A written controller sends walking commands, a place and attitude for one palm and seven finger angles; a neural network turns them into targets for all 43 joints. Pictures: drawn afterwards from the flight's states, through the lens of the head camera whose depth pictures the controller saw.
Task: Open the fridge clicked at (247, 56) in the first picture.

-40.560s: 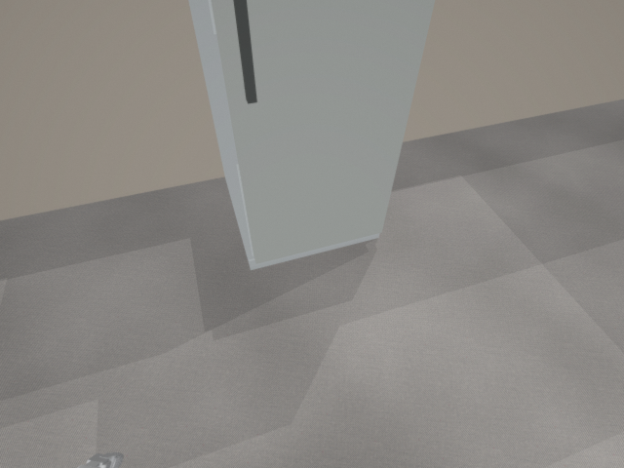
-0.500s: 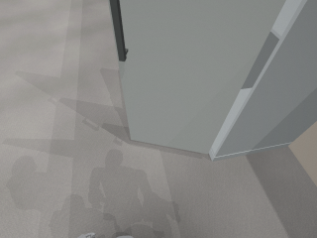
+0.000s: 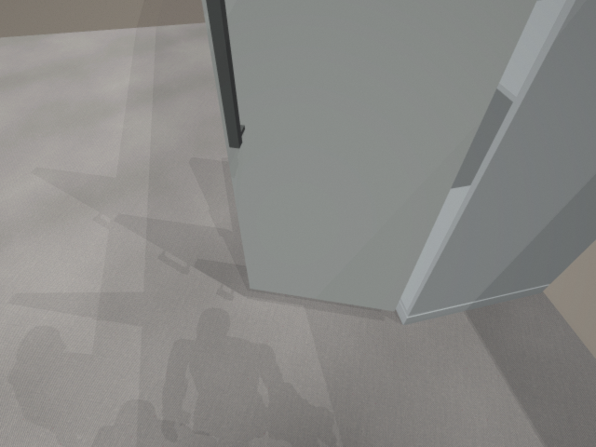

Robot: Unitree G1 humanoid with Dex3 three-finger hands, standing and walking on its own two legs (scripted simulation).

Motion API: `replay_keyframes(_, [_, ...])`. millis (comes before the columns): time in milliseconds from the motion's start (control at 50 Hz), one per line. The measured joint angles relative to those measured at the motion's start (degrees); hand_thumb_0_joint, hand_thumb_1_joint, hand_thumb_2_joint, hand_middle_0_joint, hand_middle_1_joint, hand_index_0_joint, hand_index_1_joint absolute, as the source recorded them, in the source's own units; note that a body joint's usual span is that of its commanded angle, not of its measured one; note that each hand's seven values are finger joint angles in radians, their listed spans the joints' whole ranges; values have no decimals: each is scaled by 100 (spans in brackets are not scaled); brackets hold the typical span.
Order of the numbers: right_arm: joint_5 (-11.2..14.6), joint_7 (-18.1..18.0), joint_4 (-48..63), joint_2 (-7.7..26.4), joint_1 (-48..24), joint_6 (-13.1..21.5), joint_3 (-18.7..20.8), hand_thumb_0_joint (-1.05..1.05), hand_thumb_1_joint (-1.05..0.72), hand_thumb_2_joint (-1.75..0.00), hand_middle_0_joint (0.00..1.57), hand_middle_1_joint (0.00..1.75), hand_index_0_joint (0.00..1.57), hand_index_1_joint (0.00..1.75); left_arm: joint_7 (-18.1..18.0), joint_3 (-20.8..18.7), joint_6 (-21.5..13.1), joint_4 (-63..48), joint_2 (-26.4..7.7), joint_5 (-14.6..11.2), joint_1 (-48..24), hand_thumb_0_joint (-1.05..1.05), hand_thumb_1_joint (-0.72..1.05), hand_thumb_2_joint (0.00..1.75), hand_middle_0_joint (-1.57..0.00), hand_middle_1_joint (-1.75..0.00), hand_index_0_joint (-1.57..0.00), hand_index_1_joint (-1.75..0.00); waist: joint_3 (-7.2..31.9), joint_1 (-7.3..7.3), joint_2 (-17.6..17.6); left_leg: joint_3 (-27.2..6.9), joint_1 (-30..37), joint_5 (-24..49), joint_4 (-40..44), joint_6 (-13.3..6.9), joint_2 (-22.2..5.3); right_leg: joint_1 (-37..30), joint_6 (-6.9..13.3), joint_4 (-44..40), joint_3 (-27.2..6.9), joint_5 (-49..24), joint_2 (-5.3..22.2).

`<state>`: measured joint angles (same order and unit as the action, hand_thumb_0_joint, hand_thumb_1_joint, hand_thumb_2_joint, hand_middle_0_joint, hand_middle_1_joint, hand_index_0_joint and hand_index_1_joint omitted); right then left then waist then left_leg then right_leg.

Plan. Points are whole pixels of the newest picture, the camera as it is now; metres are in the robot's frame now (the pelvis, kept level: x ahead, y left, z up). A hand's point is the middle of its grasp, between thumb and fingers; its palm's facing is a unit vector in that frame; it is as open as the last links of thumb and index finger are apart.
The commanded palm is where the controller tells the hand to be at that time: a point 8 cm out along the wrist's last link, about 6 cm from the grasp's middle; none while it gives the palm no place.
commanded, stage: let the arm hang, fingers relaxed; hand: left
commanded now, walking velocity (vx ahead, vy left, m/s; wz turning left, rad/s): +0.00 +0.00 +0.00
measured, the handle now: (229, 69) +0.70 +0.17 +0.16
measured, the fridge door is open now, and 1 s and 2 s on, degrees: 67 67 67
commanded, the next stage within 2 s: look to check the result in 0.24 s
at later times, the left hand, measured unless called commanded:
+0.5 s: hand out of the picture +0.02 +0.19 -0.18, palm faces -0.02 -0.98 -0.22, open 7.3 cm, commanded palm none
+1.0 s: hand out of the picture +0.07 +0.21 -0.17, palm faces -0.03 -0.96 -0.27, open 7.3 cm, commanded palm none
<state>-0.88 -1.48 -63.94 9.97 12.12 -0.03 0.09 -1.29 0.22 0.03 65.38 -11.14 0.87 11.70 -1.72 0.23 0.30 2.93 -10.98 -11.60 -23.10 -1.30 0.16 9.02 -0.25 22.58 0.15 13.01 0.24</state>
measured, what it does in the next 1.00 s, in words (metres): stands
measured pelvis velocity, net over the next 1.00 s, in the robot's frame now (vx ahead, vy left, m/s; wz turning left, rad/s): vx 0.01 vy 0.00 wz -0.01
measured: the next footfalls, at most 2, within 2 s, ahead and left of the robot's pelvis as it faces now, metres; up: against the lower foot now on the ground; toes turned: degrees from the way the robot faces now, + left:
none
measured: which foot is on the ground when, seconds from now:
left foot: down 0.00-1.00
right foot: down 0.00-1.00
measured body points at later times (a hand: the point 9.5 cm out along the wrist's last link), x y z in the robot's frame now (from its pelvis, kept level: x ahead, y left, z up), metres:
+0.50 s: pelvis +0.01 +0.01 +0.00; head +0.03 +0.01 +0.45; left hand +0.02 +0.24 -0.16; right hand +0.01 -0.23 -0.16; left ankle +0.01 +0.10 -0.74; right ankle -0.01 -0.12 -0.74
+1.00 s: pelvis +0.01 +0.00 +0.00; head +0.03 -0.01 +0.45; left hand +0.07 +0.26 -0.15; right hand +0.05 -0.27 -0.15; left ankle +0.01 +0.10 -0.74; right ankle -0.01 -0.12 -0.74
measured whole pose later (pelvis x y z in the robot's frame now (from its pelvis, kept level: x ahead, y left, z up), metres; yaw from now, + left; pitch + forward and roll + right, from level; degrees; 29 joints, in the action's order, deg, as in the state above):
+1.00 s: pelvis +0.01 +0.00 +0.00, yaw +0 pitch -1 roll +0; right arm -0.8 -1.1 -64.6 14.5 9.0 0.5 0.5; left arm -0.7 -0.3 -0.6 65.1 -14.6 0.9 8.2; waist -2.6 0.6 0.1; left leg 3.3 -8.6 -11.0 -20.4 -0.9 0.0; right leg 7.2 0.1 20.7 -0.2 12.7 0.0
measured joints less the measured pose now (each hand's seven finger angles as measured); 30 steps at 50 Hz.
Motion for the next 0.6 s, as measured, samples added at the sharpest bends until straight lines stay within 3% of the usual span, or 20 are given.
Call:
replay_keyframes(200, [-4, 2, -41, -22, -4, 25, -15, 1, -91, -90, 20, 30, 20, 30, 3, 22, -24, -1, 106, 4, -6, 0, 91, 90, -20, -29, -20, -30, 8, 17, -67, 27, 44, 4, 52, -29, 30, -33, -31, -40, -26, -5, 29])
replay_keyframes(600, [9, -8, -135, 64, 106, 13, 7, 1, -91, -90, 20, 30, 20, 30, 2, -28, -5, 76, -47, 2, 59, 0, 91, 90, -20, -29, -20, -30, -130, 30, -28, 54, 90, -17, 85, -38, 41, -54, -35, -38, -53, 25, 40])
